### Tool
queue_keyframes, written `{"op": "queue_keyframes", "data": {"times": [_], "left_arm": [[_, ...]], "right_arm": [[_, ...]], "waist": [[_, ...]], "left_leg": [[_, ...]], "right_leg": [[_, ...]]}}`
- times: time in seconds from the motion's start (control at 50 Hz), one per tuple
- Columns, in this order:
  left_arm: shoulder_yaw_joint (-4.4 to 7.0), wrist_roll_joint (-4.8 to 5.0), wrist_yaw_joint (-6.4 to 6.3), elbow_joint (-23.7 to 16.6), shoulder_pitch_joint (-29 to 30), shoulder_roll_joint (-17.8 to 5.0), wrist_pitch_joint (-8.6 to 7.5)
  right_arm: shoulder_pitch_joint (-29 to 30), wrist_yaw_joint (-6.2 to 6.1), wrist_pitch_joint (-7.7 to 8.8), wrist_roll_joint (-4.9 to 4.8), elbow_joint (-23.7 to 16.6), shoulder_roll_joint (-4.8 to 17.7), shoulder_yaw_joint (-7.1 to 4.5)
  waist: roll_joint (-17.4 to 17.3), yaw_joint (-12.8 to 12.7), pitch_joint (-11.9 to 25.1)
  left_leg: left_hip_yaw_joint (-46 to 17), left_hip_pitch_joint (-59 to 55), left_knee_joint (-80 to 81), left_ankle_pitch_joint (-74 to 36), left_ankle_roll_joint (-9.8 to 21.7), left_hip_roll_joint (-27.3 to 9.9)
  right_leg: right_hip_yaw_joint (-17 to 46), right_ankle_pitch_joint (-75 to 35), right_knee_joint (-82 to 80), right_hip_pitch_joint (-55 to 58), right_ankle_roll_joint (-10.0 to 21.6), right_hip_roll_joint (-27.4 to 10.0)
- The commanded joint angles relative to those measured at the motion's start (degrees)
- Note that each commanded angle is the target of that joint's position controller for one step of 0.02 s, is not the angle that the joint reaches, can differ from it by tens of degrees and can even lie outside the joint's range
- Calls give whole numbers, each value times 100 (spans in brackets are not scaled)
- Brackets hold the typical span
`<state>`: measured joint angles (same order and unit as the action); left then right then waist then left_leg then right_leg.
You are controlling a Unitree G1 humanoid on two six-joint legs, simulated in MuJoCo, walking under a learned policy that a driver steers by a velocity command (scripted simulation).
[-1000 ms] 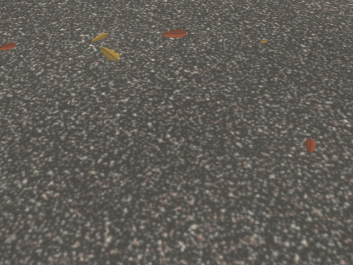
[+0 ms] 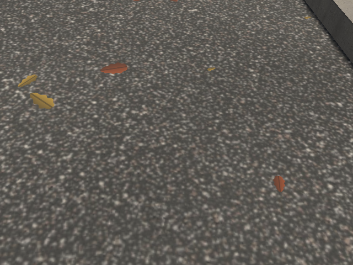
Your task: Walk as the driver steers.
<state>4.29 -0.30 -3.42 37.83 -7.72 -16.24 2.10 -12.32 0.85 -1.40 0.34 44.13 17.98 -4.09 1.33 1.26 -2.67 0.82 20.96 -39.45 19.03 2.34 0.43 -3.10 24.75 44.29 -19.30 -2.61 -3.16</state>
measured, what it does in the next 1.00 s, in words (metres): steps on the spot: right foot, then left foot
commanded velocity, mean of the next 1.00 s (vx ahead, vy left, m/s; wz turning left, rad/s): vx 0.00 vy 0.00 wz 0.26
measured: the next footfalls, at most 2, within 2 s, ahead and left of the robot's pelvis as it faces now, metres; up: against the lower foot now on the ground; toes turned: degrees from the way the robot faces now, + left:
right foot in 0.34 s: +0.07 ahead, -0.14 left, +0.00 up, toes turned +17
left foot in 0.72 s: -0.03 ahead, +0.11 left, +0.00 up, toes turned +19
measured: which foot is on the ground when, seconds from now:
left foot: down 0.00-0.34, up 0.36-0.70, down 0.72-1.00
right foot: up 0.00-0.32, down 0.34-0.82, up 0.84-1.00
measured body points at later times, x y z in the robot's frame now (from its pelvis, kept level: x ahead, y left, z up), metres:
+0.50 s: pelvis -0.01 -0.04 +0.02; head +0.03 -0.05 +0.47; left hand +0.05 +0.27 -0.07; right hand +0.23 -0.28 -0.09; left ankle -0.06 +0.09 -0.64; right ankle +0.03 -0.15 -0.72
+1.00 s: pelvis -0.02 +0.00 +0.02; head +0.00 +0.01 +0.46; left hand +0.01 +0.31 -0.10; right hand +0.20 -0.22 -0.08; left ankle -0.07 +0.10 -0.72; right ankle -0.01 -0.13 -0.67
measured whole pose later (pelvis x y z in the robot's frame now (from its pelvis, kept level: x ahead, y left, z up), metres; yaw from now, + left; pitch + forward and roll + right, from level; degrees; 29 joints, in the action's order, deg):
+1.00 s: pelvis -0.02 +0.00 +0.02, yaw +14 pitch +0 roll +1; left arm 4.7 1.1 -1.1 43.1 -12.8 -18.6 2.9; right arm -7.6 -2.0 -0.9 0.7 40.7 13.9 -3.2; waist 1.3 -1.0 -2.5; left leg 5.7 11.6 -27.8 16.6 1.3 -1.2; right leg 0.3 29.8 56.7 -25.2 -3.9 -2.1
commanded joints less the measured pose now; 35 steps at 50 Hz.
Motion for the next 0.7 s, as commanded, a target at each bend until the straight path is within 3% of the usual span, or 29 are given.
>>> {"op": "queue_keyframes", "data": {"times": [0.02, 0.06, 0.08, 0.18, 0.26, 0.32, 0.34, 0.36, 0.38, 0.4, 0.42, 0.44, 0.46, 0.52, 0.58, 0.64, 0.68, 0.7], "left_arm": [[115, 20, -14, -657, 564, -401, -130], [167, 15, -18, -478, 295, -548, -137], [193, -4, -34, -434, 276, -604, -159], [89, 78, 92, -334, 181, -314, -237], [137, 106, 200, -279, 13, -452, -280], [205, 86, 262, -130, -419, -488, -352], [284, 29, 238, -109, -569, -745, -351], [357, -84, 184, -225, -456, -1184, -302], [364, -314, 239, -286, -308, -1254, -329], [267, -280, 227, -418, 23, -929, -379], [205, -178, 200, -436, 325, -690, -393], [168, -84, 169, -473, 442, -589, -390], [141, -24, 141, -458, 431, -553, -382], [146, -59, 89, -301, -94, -624, -317], [203, -27, 117, -232, -169, -810, -260], [233, 56, 201, -148, -191, -968, -221], [109, 144, 250, -47, -113, -731, -222], [8, 162, 293, 100, -347, -500, -270]], "right_arm": [[-538, -36, 229, 131, -381, 1139, -248], [40, -113, 274, -72, -532, 1001, -226], [207, -174, 221, -123, -569, 882, -192], [261, -302, -30, -127, -659, 960, -264], [459, -258, -111, -143, -771, 991, -309], [689, -259, -165, -244, -857, 889, -289], [563, -274, -163, -222, -875, 709, -244], [315, -261, -144, -146, -895, 362, -159], [353, -257, -67, -116, -991, 762, -306], [234, -249, -53, -107, -869, 1098, -424], [103, -246, -93, -134, -727, 1113, -471], [-11, -269, -157, -127, -602, 964, -455], [6, -260, -196, -130, -617, 847, -424], [448, -222, -163, -173, -864, 488, -280], [585, -167, -135, -103, -977, 279, -143], [513, -120, -130, -105, -974, 327, -114], [90, -101, -120, -61, -751, 174, -82], [-81, -104, -111, -17, -658, 184, -65]], "waist": [[-1257, 312, 918], [-618, 29, 885], [-632, -23, 923], [-859, 9, 960], [-1148, 17, 810], [-1085, -257, 739], [-710, -221, 810], [748, 24, 772], [1350, 7, 544], [826, 93, 434], [619, 206, 314], [551, 202, 281], [587, 125, 215], [668, -205, 345], [809, -314, 602], [965, -341, 658], [819, -73, 648], [628, -2, 633]], "left_leg": [[-3087, -1875, 1920, -3622, 1730, -1947], [-2443, -1832, 1682, -3631, 1320, -1644], [-2249, -1730, 1694, -3460, 1154, -1467], [-2085, -1438, 1752, -2756, 1005, -1069], [-2551, -999, 1855, -2009, 982, -1009], [-2678, -621, 1597, -1420, 641, -695], [-2431, -124, 1153, -581, 340, -408], [-1433, 800, -247, 978, -45, 393], [-972, 1299, -1579, 1806, -305, 528], [-1128, 1228, -2382, 1441, -420, 257], [-1045, 1272, -2696, 1027, -505, 216], [-955, 1360, -2956, 694, -613, 194], [-899, 1502, -3125, 491, -714, 152], [-625, 1470, -2391, 349, -867, 106], [-416, 853, -1245, 637, -856, -63], [-65, 80, -178, 612, -737, -15], [21, -890, 1446, -495, -519, 39], [-137, -1669, 2369, -1335, -351, -24]], "right_leg": [[805, 1513, 2407, -1780, -43, 467], [921, 765, 2304, -1845, -24, 258], [897, 469, 2000, -1643, -55, 215], [705, -155, 364, -783, -208, 492], [682, -360, -638, -126, -151, 632], [559, -1344, -2184, 723, 71, 621], [1017, -1540, -2461, 1290, 307, -8], [2377, -2105, -2764, 1660, 914, -1309], [3327, -2445, -2966, 944, 1737, -2088], [2940, -2239, -2975, 752, 1796, -1913], [2299, -1992, -2895, 694, 1516, -1498], [1848, -1829, -2833, 801, 1324, -1176], [1603, -2109, -2781, 881, 1331, -1118], [1238, -2686, -2702, 1329, 1510, -1009], [1091, -3013, -2532, 1541, 1575, -1115], [1049, -3374, -2389, 1353, 1600, -1187], [991, -3380, -2113, 991, 1405, -1014], [916, -3020, -2066, 598, 1075, -867]]}}
Over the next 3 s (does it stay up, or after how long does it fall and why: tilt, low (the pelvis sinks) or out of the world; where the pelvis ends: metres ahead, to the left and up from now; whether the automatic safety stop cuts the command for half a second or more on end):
stays up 0.35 0.12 0.01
